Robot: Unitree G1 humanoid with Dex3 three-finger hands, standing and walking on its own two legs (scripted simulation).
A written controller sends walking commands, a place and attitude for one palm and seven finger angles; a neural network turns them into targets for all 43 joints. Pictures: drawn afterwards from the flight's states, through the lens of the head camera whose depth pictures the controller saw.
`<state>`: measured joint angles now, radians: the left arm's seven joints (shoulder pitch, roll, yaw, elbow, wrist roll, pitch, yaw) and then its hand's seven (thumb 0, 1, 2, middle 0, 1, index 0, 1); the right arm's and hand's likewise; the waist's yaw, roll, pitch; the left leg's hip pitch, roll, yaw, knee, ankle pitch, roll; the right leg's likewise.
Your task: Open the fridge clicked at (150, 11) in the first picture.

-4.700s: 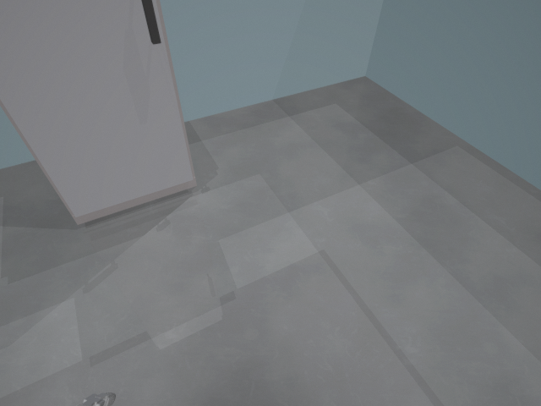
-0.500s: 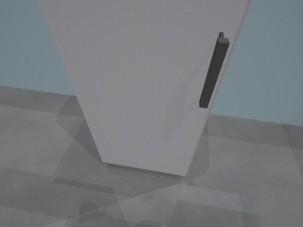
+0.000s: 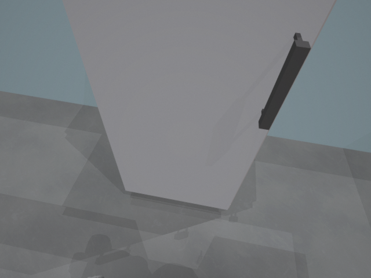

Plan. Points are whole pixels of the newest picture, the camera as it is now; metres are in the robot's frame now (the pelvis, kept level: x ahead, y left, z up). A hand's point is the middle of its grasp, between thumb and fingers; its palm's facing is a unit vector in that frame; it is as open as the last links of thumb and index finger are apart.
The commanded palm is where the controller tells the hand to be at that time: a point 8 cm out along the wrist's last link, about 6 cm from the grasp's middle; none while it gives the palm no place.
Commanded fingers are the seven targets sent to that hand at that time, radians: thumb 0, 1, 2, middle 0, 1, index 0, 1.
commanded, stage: come to a stop and stand still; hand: right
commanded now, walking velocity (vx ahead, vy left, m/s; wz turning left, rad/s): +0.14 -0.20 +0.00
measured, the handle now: (278, 85) +0.51 -0.19 +0.15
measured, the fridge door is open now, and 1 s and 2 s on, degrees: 0 0 0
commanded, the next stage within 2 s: look again from close up in 1.72 s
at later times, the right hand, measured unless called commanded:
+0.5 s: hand out of the picture -0.04 -0.21 -0.17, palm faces +0.11 +0.97 -0.21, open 7.3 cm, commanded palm none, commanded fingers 0.00 -0.90 -0.90 0.20 0.30 0.20 0.30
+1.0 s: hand out of the picture -0.02 -0.20 -0.16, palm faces +0.04 +0.98 -0.18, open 7.3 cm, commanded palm none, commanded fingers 0.00 -0.90 -0.90 0.20 0.30 0.20 0.30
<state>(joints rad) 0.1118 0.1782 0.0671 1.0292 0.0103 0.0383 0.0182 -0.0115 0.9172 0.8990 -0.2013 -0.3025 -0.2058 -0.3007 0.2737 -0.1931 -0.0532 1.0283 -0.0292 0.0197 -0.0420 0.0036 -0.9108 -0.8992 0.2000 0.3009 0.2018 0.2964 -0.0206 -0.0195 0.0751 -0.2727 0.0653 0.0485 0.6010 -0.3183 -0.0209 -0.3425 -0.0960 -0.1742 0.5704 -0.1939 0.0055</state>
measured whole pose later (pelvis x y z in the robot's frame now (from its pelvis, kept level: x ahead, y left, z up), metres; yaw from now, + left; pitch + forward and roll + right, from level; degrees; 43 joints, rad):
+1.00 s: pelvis -0.01 -0.03 +0.02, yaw -1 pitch -1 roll +0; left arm 0.30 0.12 0.01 1.15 0.00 -0.02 0.03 0.00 0.91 0.90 -0.20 -0.30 -0.20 -0.30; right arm 0.26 -0.14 0.00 1.16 -0.01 0.00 -0.04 0.01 -0.92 -0.90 0.20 0.30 0.20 0.30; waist 0.00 0.00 0.04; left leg -0.22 0.08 0.05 0.43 -0.18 -0.05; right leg -0.07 -0.02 -0.09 0.41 -0.32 0.00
